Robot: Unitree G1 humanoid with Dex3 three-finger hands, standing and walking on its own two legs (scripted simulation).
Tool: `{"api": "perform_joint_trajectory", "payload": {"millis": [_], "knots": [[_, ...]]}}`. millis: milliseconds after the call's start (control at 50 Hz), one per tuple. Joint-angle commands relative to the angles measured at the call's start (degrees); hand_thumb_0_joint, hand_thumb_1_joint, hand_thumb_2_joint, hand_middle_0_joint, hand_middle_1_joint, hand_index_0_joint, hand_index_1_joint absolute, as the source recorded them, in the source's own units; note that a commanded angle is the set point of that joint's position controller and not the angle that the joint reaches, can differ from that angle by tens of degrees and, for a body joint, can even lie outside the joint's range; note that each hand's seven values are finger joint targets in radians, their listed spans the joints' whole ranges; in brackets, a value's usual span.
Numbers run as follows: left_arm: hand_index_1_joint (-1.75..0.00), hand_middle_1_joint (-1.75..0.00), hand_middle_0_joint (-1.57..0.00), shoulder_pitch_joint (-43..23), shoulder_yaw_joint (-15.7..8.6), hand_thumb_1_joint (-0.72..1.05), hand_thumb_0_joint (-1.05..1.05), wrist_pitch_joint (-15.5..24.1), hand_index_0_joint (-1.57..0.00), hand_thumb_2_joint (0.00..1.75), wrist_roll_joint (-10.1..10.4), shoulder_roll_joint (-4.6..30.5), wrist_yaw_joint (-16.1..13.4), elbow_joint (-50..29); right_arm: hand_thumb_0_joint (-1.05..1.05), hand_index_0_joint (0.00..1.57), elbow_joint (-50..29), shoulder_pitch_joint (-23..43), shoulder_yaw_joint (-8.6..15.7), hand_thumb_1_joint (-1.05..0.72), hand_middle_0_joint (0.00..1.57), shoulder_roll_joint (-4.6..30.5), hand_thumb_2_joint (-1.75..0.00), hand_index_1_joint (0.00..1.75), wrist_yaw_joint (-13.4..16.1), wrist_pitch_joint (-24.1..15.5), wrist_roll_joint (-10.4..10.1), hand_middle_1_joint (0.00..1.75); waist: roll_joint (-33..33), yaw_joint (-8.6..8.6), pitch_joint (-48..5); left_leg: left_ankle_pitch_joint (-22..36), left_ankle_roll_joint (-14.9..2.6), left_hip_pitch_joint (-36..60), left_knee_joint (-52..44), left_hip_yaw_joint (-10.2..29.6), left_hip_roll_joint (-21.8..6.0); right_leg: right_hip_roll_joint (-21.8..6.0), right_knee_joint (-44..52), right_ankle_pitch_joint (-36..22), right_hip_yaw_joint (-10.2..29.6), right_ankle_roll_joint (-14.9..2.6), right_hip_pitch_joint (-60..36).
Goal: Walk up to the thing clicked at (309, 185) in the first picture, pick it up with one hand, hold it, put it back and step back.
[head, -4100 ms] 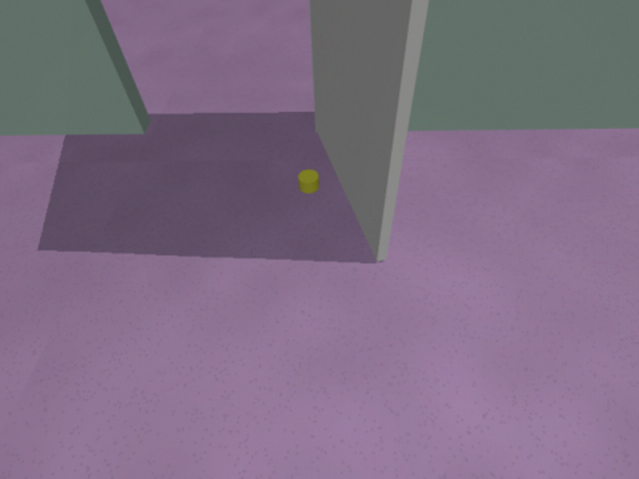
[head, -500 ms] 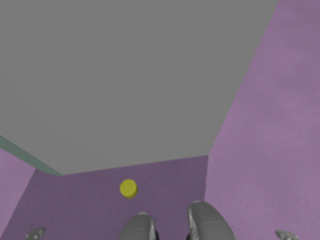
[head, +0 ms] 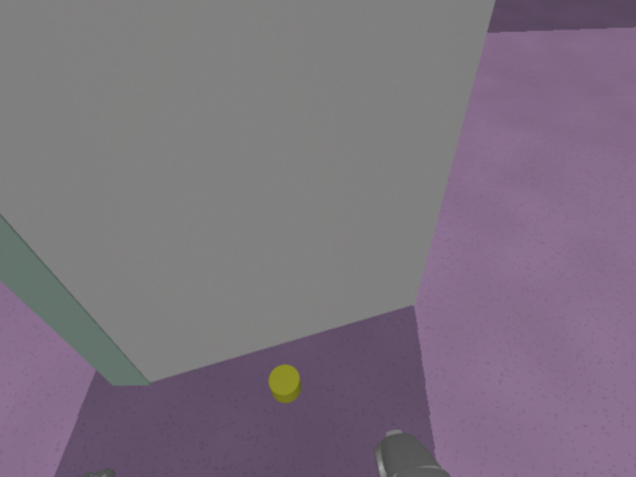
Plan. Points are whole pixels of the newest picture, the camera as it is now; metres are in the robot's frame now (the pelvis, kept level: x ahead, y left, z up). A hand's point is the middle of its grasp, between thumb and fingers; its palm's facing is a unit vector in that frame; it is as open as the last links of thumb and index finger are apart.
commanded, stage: walk up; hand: left
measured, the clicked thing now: (285, 383) +0.51 +0.18 -0.70
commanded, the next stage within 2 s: none
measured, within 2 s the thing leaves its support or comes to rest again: neither
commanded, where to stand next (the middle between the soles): +0.15 -0.06 m, yaw -4 degrees
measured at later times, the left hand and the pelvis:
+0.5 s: hand out of the picture +0.11 +0.19 -0.11, palm faces -0.14 -0.91 -0.39, open 7.4 cm; pelvis +0.03 -0.08 +0.02, yaw -8 degrees
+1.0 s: hand (244, 392) +0.26 +0.16 -0.13, palm faces -0.11 -0.91 -0.39, open 7.4 cm; pelvis +0.13 -0.09 +0.02, yaw -5 degrees
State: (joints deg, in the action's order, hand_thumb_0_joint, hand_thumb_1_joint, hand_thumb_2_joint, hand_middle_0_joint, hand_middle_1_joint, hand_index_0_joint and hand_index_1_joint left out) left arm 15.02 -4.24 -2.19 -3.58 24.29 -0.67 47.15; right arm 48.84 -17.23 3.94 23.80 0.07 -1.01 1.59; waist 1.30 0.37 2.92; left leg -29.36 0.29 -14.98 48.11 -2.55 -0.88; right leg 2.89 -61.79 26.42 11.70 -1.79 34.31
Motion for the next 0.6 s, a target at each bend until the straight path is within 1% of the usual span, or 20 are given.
{"api": "perform_joint_trajectory", "payload": {"millis": [0,20,40,60,120,160,240,280,300,320,360,380,400,420,440,460,480,520,540,580], "knots": [[-0.3,-0.3,-0.2,-2.35,-5.27,0.9,0.0,2.6,-0.2,0.9,1.81,14.35,2.49,-1.93,0.0,0.2,-2.86,4.82,4.83,-0.9,0.2,18.88,-0.9,0.3,2.67,-4.8,0.56,0.3,-1.08,1.2,16.23,-13.57,-5.71,-2.53,-37.13,27.82,-19.27,-2.85,-4.22,-12.58,6.45,1.47,17.0],[-0.3,-0.3,-0.2,1.04,-5.6,0.9,0.0,1.86,-0.2,0.9,1.89,13.67,3.4,-0.35,0.0,0.2,-2.01,3.58,4.42,-0.9,0.2,18.08,-0.9,0.3,2.7,-5.33,-0.02,0.3,-3.45,2.26,14.89,-8.53,-4.12,-3.09,-35.73,22.03,-16.95,-1.58,-4.84,-14.66,3.61,1.74,12.62],[-0.3,-0.3,-0.2,2.99,-5.87,0.9,0.0,1.18,-0.2,0.9,1.75,13.31,4.21,0.45,0.0,0.2,-0.85,2.71,4.55,-0.9,0.2,17.72,-0.9,0.3,2.5,-5.7,-0.29,0.3,-6.17,2.68,13.7,-8.7,-3.81,-4.96,-36.77,19.16,-15.53,-0.75,-6.13,-15.4,1.38,1.88,8.81],[-0.3,-0.3,-0.2,3.42,-5.96,0.9,0.0,0.72,-0.2,0.9,1.53,13.41,4.85,0.58,0.0,0.2,-0.15,3.36,4.97,-0.9,0.2,18.26,-0.9,0.3,2.35,-5.76,-0.09,0.3,-10.31,2.84,13.02,-12.58,-5.33,-7.4,-38.05,17.95,-15.59,-0.72,-7.08,-15.8,0.12,2.3,5.62],[-0.3,-0.3,-0.2,2.56,-5.72,0.9,0.0,0.33,-0.2,0.9,1.63,13.01,6.17,-0.4,0.0,0.2,-0.83,5.81,5.02,-0.9,0.2,16.95,-0.9,0.3,2.48,-5.53,0.8,0.3,-13.43,3.39,8.57,-13.43,-5.62,-5.27,-39.03,12.4,-13.47,-0.49,-8.54,-17.82,-2.13,3.38,2.49],[-0.3,-0.3,-0.2,1.39,-5.37,0.9,0.0,0.31,-0.2,0.9,1.74,12.9,6.45,-0.58,0.0,0.2,-0.13,3.25,5.02,-0.9,0.2,16.82,-0.9,0.3,2.39,-5.43,0.88,0.3,-13.03,2.05,6.33,-12.68,-5.85,0.11,-38.46,11.36,-13.19,-0.96,-5.94,-17.48,-2.94,3.65,3.58],[-0.3,-0.3,-0.2,-3.47,-4.52,0.9,0.0,1.14,-0.2,0.9,2.34,12.8,6.35,-1.32,0.0,0.2,0.72,-2.59,5.18,-0.9,0.2,17.66,-0.9,0.3,1.37,-5.06,0.1,0.3,-13.33,-2.47,4.73,-12.52,-8.89,11.96,-37.38,12.62,-16.38,-4.11,5.72,-12.43,-4.63,3.93,6.41],[-0.3,-0.3,-0.2,-4.93,-3.95,0.9,0.0,1.95,-0.2,0.9,2.56,12.54,5.96,-1.07,0.0,0.2,0.44,-4.46,5.05,-0.9,0.2,17.78,-0.9,0.3,0.72,-4.53,0.04,0.3,-13.46,-4.16,4.58,-7.8,-9.85,14.13,-35.48,10.61,-17.24,-5.2,13.59,-8.79,-6.74,3.6,4.13],[-0.3,-0.3,-0.2,-4.34,-3.7,0.9,0.0,2.35,-0.2,0.9,2.65,12.22,5.79,-1.03,0.0,0.2,-0.06,-3.69,4.99,-0.9,0.2,18.24,-0.9,0.3,0.45,-4.38,0.01,0.3,-14.92,-3.44,4.43,-6.66,-10.4,13.58,-34.93,9.43,-18.35,-6.98,17.4,-6.93,-8.29,2.81,0.86],[-0.3,-0.3,-0.2,-4.32,-3.54,0.9,0.0,2.84,-0.2,0.9,2.53,12.32,5.64,-0.67,0.0,0.2,-0.44,-3.21,4.77,-0.9,0.2,18.13,-0.9,0.3,0.12,-3.93,0.32,0.3,-14.83,-3.53,4.6,-4.79,-10.77,11.86,-33.52,7.11,-17.53,-7.18,21.42,-4.63,-11.06,2.45,-2.46],[-0.3,-0.3,-0.2,-0.79,-3.44,0.9,0.0,3.53,-0.2,0.9,2.46,11.42,5.2,1.24,0.0,0.2,-1.17,-2.29,4.38,-0.9,0.2,17.85,-0.9,0.3,-0.22,-2.81,0.57,0.3,-16.33,-1.72,3.83,0.14,-10.99,7.62,-28.32,3.42,-16.36,-6.66,28.54,-0.58,-14.48,0.4,-11.72],[-0.3,-0.3,-0.2,4.53,-3.58,0.9,0.0,4.15,-0.2,0.9,2.49,10.94,4.65,3.51,0.0,0.2,-1.55,-2.52,4.06,-0.9,0.2,17.09,-0.9,0.3,-0.24,-2.22,0.41,0.3,-13.25,0.78,2.28,6.85,-10.22,5.13,-20.07,1.17,-14.82,-5.76,35.99,-4.72,-14.8,0.0,-19.82],[-0.3,-0.3,-0.2,10.31,-4.69,0.9,0.0,5.35,-0.2,0.9,2.27,13.15,3.8,6.12,0.0,0.2,-1.4,-5.85,2.45,-0.9,0.2,12.99,-0.9,0.3,-0.35,-1.65,0.43,0.3,-2.24,2.42,-1.49,10.95,-8.57,0.83,-3.73,-2.55,-9.99,-2.8,38.87,-5.63,-13.73,0.36,-30.45],[-0.3,-0.3,-0.2,14.36,-6.3,0.9,0.0,5.91,-0.2,0.9,1.96,17.54,3.0,6.81,0.0,0.2,-3.02,-7.33,0.76,-0.9,0.2,8.21,-0.9,0.3,-0.5,-1.94,-0.22,0.3,8.99,3.72,-3.17,5.9,-5.8,-11.23,9.41,-3.23,-6.17,-7.88,39.42,-0.43,-0.82,-1.11,-39.06],[-0.3,-0.3,-0.2,13.94,-6.73,0.9,0.0,6.36,-0.2,0.9,2.01,20.8,2.18,4.84,0.0,0.2,-5.47,-4.98,-0.26,-0.9,0.2,6.45,-0.9,0.3,-0.61,-1.96,-1.18,0.3,15.61,4.88,-0.76,-3.34,-2.82,-24.81,16.62,1.62,2.3,-20.25,47.15,7.98,22.62,-6.14,-38.8],[-0.3,-0.3,-0.2,12.66,-6.17,0.9,0.0,6.19,-0.2,0.9,2.22,21.97,2.39,3.88,0.0,0.2,-6.61,2.4,1.68,-0.9,0.2,12.43,-0.9,0.3,-0.19,-1.77,-1.4,0.3,8.47,6.24,2.24,-2.48,-2.77,-26.01,19.75,8.14,0.1,-27.23,50.76,8.21,31.91,-13.15,-31.84],[-0.3,-0.3,-0.2,9.96,-6.35,0.9,0.0,6.26,-0.2,0.9,3.16,21.79,2.17,2.87,0.0,0.2,-6.48,4.45,2.58,-0.9,0.2,14.68,-0.9,0.3,0.18,-2.08,-1.27,0.3,6.38,5.59,6.77,-0.15,-2.67,-26.6,19.74,10.66,-2.81,-26.98,51.01,6.64,27.94,-13.55,-27.04],[-0.3,-0.3,-0.2,5.65,-4.8,0.9,0.0,7.03,-0.2,0.9,4.14,16.44,1.39,1.88,0.0,0.2,-3.1,-1.81,2.32,-0.9,0.2,13.5,-0.9,0.3,-0.35,-2.33,-2.85,0.3,4.47,0.74,5.64,6.77,-2.46,-24.41,16.47,12.69,-2.4,-19.17,45.19,-10.65,10.08,-8.31,-30.73],[-0.3,-0.3,-0.2,4.77,-4.41,0.9,0.0,7.35,-0.2,0.9,4.26,15.12,1.09,1.38,0.0,0.2,-2.03,-4.12,2.11,-0.9,0.2,12.54,-0.9,0.3,-0.49,-2.12,-2.88,0.3,5.62,-0.34,4.31,8.21,-2.18,-21.88,14.27,11.59,-2.09,-17.58,43.57,-19.34,4.22,-7.33,-30.4],[-0.3,-0.3,-0.2,5.02,-3.95,0.9,0.0,8.23,-0.2,0.9,3.96,13.97,0.69,0.73,0.0,0.2,-1.61,-5.19,2.3,-0.9,0.2,11.44,-0.9,0.3,-1.07,-1.52,-2.16,0.3,6.85,-0.42,2.89,10.57,-1.21,-19.11,12.81,10.35,-1.29,-17.1,42.54,-30.2,-0.86,-9.18,-28.62]]}}
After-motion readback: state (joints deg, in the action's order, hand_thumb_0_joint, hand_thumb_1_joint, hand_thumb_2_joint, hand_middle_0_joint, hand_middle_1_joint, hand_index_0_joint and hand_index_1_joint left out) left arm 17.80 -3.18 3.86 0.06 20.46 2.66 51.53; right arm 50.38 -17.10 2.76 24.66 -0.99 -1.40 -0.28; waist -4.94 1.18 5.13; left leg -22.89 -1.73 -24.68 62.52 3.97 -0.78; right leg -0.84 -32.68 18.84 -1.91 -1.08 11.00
